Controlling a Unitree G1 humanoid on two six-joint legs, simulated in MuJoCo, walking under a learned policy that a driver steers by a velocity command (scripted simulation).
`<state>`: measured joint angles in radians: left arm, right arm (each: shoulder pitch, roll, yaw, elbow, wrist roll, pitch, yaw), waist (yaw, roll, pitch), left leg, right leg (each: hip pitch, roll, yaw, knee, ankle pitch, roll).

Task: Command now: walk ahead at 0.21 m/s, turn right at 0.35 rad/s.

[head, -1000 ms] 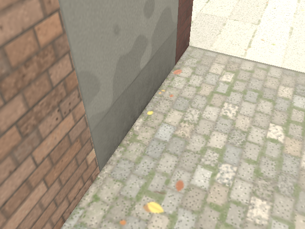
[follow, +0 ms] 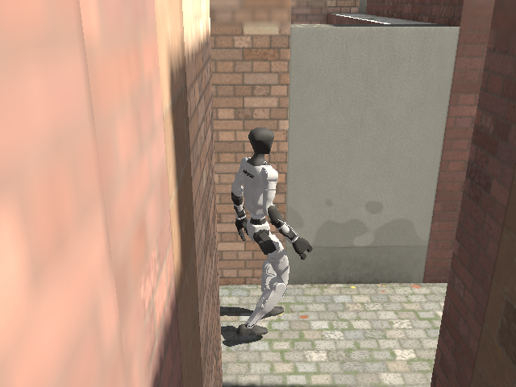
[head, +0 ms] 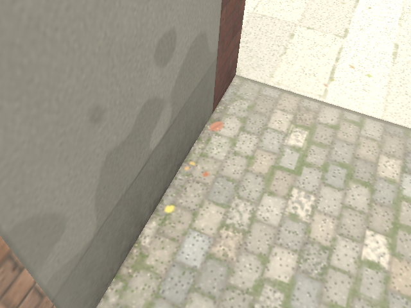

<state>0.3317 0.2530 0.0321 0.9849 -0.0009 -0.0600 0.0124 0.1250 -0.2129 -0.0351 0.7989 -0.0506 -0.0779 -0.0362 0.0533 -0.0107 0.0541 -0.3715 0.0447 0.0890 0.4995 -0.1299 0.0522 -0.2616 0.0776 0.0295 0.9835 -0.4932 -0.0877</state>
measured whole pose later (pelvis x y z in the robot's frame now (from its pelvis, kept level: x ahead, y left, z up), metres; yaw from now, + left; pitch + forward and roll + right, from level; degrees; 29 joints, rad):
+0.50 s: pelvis +0.06 -0.08 +0.00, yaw -16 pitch +0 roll +2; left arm 0.19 0.27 0.07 0.76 0.03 0.02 -0.01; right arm 0.17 -0.29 -0.06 0.83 -0.02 0.05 -0.04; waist -0.01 0.03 0.06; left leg -0.43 0.08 0.06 1.01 -0.46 -0.03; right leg -0.32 0.04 0.03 0.55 -0.22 -0.06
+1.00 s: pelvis +0.08 -0.07 +0.00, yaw -30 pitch +1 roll -1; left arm 0.24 0.30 0.07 0.79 0.01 0.06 0.01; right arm 0.18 -0.28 -0.03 0.78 -0.01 0.01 -0.04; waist 0.01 -0.02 0.03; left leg -0.22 -0.04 -0.07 0.46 -0.26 0.03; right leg -0.30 0.19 0.23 0.47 -0.17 -0.06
